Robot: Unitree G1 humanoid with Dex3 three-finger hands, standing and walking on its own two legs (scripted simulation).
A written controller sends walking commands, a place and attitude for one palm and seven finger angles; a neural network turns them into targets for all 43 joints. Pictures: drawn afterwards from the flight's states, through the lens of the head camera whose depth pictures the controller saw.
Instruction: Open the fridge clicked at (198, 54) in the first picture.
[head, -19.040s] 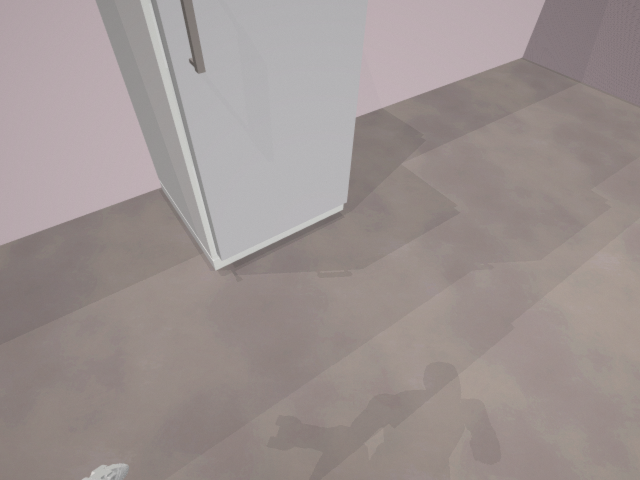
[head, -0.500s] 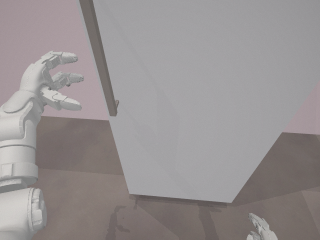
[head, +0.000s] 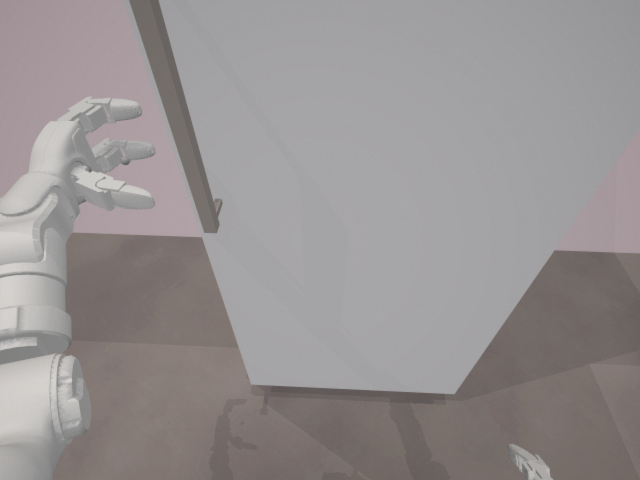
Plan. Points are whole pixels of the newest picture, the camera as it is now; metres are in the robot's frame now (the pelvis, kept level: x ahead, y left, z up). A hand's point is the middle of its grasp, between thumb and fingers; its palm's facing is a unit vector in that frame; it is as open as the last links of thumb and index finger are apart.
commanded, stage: move the hooked fingers beside the handle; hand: left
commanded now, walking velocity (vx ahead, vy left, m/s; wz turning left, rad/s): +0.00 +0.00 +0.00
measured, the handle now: (189, 125) +0.47 +0.18 +0.22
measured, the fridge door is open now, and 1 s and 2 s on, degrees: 0 0 0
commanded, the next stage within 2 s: feel for the door with the fingertips in 0.96 s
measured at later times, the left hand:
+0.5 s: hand (116, 170) +0.40 +0.24 +0.21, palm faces +0.04 -1.00 -0.03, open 14.0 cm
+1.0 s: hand (129, 165) +0.41 +0.23 +0.20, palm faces +0.05 -1.00 -0.04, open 14.0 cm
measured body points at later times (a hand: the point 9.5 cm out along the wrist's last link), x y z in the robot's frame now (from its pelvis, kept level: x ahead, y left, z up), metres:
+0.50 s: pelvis -0.01 +0.00 +0.00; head -0.01 +0.00 +0.45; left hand +0.39 +0.30 +0.21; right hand +0.13 -0.26 -0.09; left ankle -0.04 +0.11 -0.74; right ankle +0.02 -0.10 -0.74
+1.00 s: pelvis +0.00 +0.00 +0.00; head +0.00 -0.01 +0.45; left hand +0.40 +0.29 +0.21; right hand +0.10 -0.27 -0.10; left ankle -0.04 +0.11 -0.74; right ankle +0.02 -0.10 -0.74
